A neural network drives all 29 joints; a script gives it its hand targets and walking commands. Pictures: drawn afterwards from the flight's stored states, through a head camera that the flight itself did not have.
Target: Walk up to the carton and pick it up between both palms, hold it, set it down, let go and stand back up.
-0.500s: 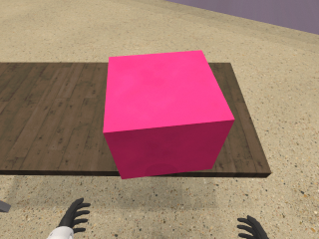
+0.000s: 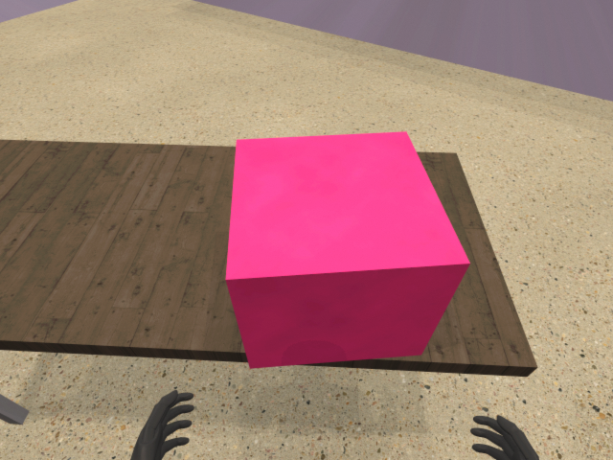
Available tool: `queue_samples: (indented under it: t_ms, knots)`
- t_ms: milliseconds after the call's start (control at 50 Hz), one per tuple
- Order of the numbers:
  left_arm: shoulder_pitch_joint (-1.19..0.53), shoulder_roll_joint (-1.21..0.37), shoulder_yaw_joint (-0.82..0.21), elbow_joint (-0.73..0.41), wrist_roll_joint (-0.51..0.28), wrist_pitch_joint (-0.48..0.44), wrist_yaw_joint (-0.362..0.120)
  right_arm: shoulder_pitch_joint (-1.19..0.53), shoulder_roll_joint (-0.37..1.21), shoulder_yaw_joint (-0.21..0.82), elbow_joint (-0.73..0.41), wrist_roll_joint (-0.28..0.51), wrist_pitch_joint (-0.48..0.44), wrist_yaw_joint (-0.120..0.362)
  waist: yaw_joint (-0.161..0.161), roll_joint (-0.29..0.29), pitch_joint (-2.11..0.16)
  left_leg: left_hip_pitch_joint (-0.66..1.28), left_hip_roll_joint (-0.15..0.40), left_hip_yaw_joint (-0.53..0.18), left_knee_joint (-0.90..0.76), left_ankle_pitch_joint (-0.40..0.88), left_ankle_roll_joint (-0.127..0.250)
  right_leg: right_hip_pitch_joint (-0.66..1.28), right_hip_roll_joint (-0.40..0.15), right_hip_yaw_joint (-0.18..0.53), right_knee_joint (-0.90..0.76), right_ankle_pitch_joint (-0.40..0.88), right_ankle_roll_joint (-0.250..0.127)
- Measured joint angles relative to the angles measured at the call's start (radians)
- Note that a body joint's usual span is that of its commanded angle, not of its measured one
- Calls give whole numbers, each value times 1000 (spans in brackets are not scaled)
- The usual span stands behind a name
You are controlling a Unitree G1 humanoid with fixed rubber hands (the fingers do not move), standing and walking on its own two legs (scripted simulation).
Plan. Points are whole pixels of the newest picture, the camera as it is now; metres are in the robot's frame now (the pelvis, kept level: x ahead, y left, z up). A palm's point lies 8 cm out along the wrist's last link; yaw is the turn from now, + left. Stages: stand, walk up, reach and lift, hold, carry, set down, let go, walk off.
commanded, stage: reach and lift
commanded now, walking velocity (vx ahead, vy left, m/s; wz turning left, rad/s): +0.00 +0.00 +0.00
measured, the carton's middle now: (329, 248) +0.45 +0.00 +0.01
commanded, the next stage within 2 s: none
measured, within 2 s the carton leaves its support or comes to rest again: neither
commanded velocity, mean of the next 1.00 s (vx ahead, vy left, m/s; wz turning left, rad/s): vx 0.00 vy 0.00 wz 0.00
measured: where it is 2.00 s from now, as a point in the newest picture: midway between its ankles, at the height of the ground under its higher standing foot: outside the picture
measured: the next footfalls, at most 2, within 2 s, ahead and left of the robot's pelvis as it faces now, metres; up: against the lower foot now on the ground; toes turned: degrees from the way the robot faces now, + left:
none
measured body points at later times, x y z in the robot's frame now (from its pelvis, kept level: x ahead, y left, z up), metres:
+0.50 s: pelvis +0.00 +0.00 +0.00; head -0.01 +0.00 +0.45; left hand +0.19 +0.23 -0.03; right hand +0.20 -0.25 -0.03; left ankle -0.02 +0.11 -0.75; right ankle +0.00 -0.10 -0.75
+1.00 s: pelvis +0.01 -0.01 +0.00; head +0.01 +0.00 +0.45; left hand +0.25 +0.22 +0.01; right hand +0.27 -0.25 +0.01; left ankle -0.02 +0.11 -0.75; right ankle +0.00 -0.10 -0.75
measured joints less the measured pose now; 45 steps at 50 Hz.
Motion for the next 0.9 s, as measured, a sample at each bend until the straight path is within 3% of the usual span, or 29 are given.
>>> queue_samples:
  t_ms: [180, 620, 740, 900]
  knots:
    - [29, 8, -9, 9, -27, -136, 17, 2, -47, 26, 32, 86, -101, 25, 6, 7, -20, 10, 1, -8, 15, -13, -1, 15, 3, 0, 5, -8, 0]
    - [-64, -23, -34, -5, -102, -220, 55, -96, -135, 71, -17, 246, -138, 76, 17, 8, -69, -49, -3, -30, 51, -15, -7, -48, 2, -3, 59, -25, -7]
    - [-108, -18, -34, -3, -116, -178, 59, -149, -147, 75, -15, 265, -95, 77, 19, 2, -64, -60, -6, -32, 52, -13, -9, -65, 1, 0, 73, -29, -9]
    - [-146, -14, -6, -114, -112, -59, 55, -188, -148, 69, -120, 264, -2, 54, 19, -6, -72, -68, -4, -31, 21, -2, -12, -77, 6, 9, 49, -21, -12]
